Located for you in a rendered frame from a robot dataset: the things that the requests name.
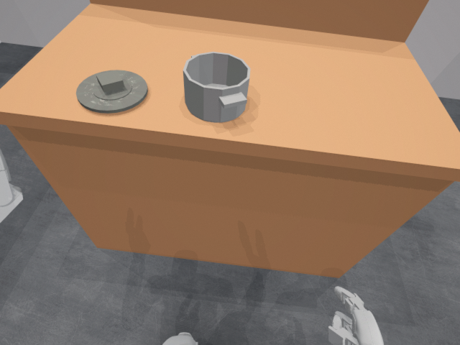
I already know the lid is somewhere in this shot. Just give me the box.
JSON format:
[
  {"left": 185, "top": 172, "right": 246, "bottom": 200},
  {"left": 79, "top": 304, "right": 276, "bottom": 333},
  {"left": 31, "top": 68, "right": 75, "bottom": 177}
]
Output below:
[{"left": 76, "top": 70, "right": 148, "bottom": 114}]

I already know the knob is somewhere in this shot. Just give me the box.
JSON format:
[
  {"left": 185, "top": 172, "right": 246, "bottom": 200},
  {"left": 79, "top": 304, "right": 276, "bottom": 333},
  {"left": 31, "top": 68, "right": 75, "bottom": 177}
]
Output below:
[{"left": 96, "top": 70, "right": 124, "bottom": 92}]

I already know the robot right hand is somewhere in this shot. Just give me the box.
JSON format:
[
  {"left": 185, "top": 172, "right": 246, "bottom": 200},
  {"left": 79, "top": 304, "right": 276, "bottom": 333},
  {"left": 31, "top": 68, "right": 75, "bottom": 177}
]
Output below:
[{"left": 328, "top": 286, "right": 384, "bottom": 345}]

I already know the robot left hand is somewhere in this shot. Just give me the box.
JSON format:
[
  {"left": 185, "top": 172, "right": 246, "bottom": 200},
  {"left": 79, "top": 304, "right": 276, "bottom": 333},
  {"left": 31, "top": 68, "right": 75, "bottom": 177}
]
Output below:
[{"left": 0, "top": 149, "right": 23, "bottom": 223}]

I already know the pot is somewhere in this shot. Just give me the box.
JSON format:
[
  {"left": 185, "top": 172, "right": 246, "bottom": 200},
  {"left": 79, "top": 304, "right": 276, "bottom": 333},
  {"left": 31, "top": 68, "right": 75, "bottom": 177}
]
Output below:
[{"left": 183, "top": 52, "right": 251, "bottom": 123}]

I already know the table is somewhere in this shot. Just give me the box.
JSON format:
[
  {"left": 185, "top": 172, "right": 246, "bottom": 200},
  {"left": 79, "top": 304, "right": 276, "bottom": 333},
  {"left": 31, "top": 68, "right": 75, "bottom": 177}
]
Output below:
[{"left": 0, "top": 0, "right": 460, "bottom": 278}]

